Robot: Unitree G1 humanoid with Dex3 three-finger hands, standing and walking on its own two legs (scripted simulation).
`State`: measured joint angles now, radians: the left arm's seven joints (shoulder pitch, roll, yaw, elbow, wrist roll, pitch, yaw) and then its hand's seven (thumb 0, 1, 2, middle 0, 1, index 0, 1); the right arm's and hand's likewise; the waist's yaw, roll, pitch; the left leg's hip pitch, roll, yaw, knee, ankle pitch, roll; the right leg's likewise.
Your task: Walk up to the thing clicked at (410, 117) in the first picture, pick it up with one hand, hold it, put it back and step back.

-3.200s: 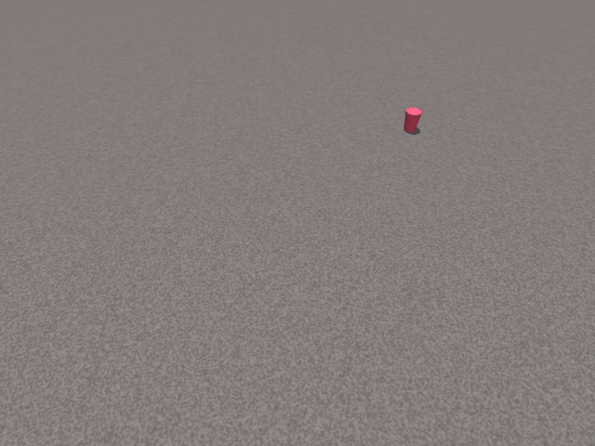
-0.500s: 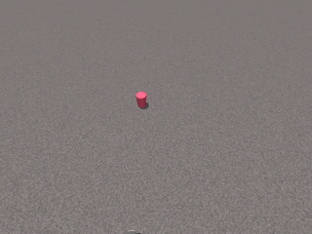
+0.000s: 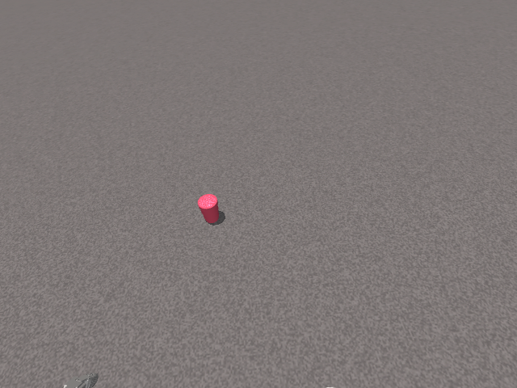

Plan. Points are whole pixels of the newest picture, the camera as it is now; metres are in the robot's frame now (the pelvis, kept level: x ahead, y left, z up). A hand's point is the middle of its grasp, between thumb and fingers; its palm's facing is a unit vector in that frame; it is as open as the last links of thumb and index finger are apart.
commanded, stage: walk up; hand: left
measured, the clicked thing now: (209, 209) +1.04 +0.28 -0.69
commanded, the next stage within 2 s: none
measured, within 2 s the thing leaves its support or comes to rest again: neither
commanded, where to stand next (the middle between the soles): +0.76 +0.08 m, yaw +2 degrees
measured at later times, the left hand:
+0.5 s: hand (93, 368) +0.22 +0.33 -0.15, palm faces +0.03 -0.93 -0.37, open 7.4 cm
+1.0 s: hand (139, 233) +0.49 +0.29 -0.10, palm faces +0.03 -0.91 -0.42, open 7.4 cm
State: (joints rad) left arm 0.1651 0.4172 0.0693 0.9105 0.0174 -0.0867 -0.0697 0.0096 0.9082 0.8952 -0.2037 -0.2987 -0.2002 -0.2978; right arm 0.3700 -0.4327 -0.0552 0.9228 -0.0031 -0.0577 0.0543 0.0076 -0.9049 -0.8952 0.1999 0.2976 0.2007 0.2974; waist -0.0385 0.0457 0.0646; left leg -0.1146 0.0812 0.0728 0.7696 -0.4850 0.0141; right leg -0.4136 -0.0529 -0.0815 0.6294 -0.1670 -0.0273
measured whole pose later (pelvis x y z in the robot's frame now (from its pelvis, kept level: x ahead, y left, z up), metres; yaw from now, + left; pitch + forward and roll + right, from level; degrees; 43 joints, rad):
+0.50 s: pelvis +0.22 +0.05 +0.00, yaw +3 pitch -3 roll -1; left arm 0.33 0.44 0.05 0.95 0.01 -0.05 -0.03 0.01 0.91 0.90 -0.20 -0.30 -0.20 -0.30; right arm 0.22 -0.42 -0.08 0.88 -0.01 -0.08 0.08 0.00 -0.91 -0.90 0.20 0.30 0.20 0.30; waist 0.02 -0.02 0.08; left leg -0.37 0.05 0.08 0.64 -0.23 0.03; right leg -0.25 -0.06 -0.02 1.01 -0.46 -0.03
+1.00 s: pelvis +0.42 +0.02 +0.01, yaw +3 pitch -3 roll +1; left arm 0.25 0.38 0.04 0.87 0.01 -0.10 -0.04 0.01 0.91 0.89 -0.21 -0.30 -0.20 -0.30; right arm 0.29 -0.44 -0.05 0.90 0.00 -0.03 0.05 0.01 -0.91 -0.90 0.20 0.30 0.20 0.30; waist 0.01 0.07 0.09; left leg -0.38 0.03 0.01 1.08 -0.41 0.04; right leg -0.31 -0.04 -0.09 0.58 -0.22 -0.03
